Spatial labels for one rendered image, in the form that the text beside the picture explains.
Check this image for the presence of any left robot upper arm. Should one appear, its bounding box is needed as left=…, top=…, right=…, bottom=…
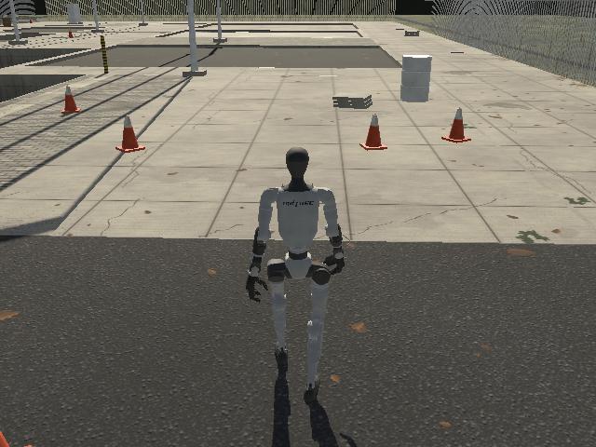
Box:
left=257, top=187, right=278, bottom=241

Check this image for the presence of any robot torso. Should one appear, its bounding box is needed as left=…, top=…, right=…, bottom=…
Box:
left=276, top=183, right=319, bottom=279

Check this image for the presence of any left robot hand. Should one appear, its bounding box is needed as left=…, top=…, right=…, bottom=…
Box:
left=246, top=275, right=268, bottom=303

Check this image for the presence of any right robot upper arm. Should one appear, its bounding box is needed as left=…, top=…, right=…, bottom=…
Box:
left=317, top=187, right=339, bottom=237

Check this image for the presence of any robot right forearm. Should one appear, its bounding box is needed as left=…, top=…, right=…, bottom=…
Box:
left=329, top=224, right=344, bottom=259

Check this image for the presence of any right robot hand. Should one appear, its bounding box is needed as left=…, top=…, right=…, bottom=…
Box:
left=323, top=255, right=345, bottom=275

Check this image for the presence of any robot left forearm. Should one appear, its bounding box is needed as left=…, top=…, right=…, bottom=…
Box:
left=248, top=227, right=266, bottom=277

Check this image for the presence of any robot left shin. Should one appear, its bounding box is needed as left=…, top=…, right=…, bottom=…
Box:
left=271, top=295, right=286, bottom=351

